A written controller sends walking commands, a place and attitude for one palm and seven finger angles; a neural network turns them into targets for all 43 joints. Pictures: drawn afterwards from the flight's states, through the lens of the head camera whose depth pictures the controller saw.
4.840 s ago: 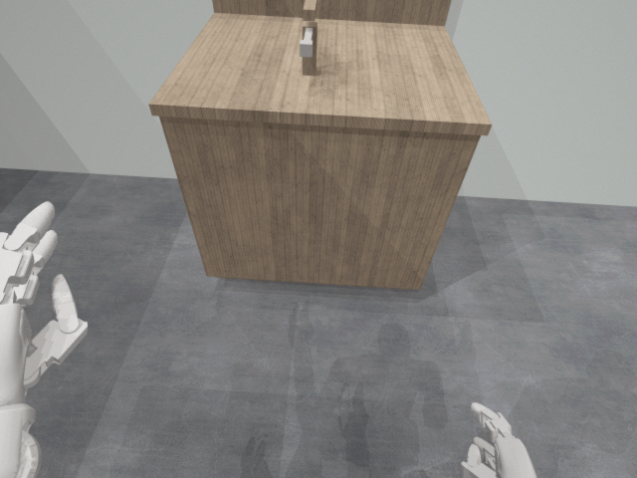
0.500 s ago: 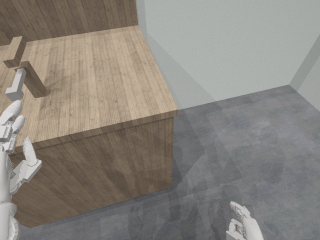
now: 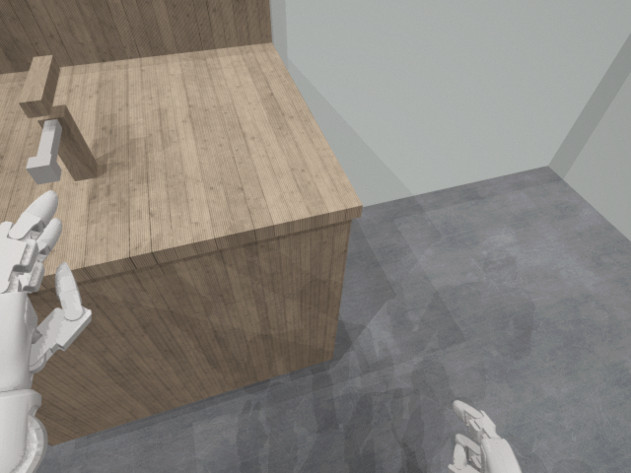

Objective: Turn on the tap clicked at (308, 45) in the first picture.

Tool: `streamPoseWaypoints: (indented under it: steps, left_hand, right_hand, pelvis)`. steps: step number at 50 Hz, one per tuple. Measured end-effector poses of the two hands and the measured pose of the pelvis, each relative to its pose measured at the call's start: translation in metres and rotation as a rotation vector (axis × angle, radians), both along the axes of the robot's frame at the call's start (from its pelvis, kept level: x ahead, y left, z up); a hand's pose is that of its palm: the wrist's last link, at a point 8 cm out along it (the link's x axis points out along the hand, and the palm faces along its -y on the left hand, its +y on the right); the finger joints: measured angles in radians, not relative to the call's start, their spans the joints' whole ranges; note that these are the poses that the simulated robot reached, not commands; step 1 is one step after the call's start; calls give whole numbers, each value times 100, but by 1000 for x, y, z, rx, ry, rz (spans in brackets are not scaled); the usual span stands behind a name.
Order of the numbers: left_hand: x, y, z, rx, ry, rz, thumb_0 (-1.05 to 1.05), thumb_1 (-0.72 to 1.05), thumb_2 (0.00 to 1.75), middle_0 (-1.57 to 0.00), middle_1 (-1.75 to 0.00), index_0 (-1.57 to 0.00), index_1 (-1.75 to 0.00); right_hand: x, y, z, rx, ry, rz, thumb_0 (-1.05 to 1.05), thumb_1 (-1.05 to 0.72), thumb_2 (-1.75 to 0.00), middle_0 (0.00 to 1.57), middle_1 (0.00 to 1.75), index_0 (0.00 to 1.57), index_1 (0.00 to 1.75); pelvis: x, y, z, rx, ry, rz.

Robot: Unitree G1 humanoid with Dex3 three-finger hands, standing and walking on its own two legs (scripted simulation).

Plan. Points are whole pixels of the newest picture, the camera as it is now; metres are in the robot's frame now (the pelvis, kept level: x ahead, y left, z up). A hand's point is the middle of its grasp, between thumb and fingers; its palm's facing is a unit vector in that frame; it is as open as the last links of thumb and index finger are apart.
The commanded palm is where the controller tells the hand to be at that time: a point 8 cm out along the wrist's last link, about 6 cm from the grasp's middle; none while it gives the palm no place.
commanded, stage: come to a stop and stand still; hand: left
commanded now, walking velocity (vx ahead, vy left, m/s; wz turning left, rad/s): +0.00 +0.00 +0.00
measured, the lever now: (44, 169) +0.44 +0.41 +0.13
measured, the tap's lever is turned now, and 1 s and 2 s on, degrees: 0 0 0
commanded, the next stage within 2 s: look again from close up in 0.58 s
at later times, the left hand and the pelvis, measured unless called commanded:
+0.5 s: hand (73, 275) +0.26 +0.26 +0.16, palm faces +0.43 -0.83 -0.36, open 7.4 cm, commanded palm +0.20 +0.29 +0.18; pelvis +0.04 +0.01 +0.00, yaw +1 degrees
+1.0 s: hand (69, 289) +0.24 +0.26 +0.16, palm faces +0.44 -0.82 -0.36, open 7.4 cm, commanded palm +0.18 +0.29 +0.18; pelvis +0.03 +0.00 +0.01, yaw +2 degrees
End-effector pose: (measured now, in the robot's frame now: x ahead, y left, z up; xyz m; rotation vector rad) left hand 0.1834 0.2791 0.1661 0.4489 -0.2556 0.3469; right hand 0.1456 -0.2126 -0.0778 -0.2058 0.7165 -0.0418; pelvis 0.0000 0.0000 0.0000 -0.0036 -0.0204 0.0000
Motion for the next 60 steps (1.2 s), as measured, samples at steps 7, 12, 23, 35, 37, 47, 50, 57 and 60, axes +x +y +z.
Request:
streamPoseWaypoints:
  steps: [7,12,23,35,37,47,50,57,60]
  left_hand:
    - [12,19,17,37,-42,65,2,89,90,-22,-30,-21,-30]
    - [22,19,19,22,-49,64,2,89,90,-21,-30,-21,-30]
    - [33,20,6,-22,12,55,2,89,90,-22,-30,-21,-30]
    - [25,22,13,-24,-1,78,2,89,90,-21,-30,-21,-30]
    - [24,21,11,-35,10,84,2,89,90,-21,-30,-21,-30]
    - [18,17,10,-41,25,89,2,89,90,-21,-30,-21,-30]
    - [16,16,10,-36,29,89,2,89,90,-21,-30,-21,-30]
    - [11,15,9,-33,35,93,2,89,90,-21,-30,-21,-30]
    - [9,16,8,-33,34,95,2,89,90,-21,-30,-21,-30]
  right_hand:
    - [20,10,-1,-1,15,29,1,-91,-90,20,30,20,30]
    - [45,6,5,-19,-7,28,1,-91,-90,20,30,20,30]
    - [88,-1,25,-71,-69,17,1,-91,-90,20,30,20,30]
    - [85,11,20,-41,-47,28,1,-91,-90,20,30,20,30]
    - [81,12,18,-38,-36,26,1,-91,-90,20,30,20,30]
    - [59,3,11,-48,13,5,1,-91,-90,20,30,20,30]
    - [56,-1,10,-55,18,-3,1,-91,-90,20,30,20,30]
    - [56,-8,12,-66,7,-14,1,-91,-90,20,30,20,30]
    - [59,-10,12,-73,-5,-15,1,-91,-90,20,30,20,30]
  pelvis:
    - [13,3,2,-8,12,9]
    - [25,6,4,-14,26,10]
    - [40,8,4,-22,33,19]
    - [39,8,6,-22,28,22]
    - [38,7,6,-21,26,22]
    - [32,4,7,-19,22,29]
    - [31,4,7,-19,22,30]
    - [29,3,7,-19,20,35]
    - [30,3,5,-22,21,41]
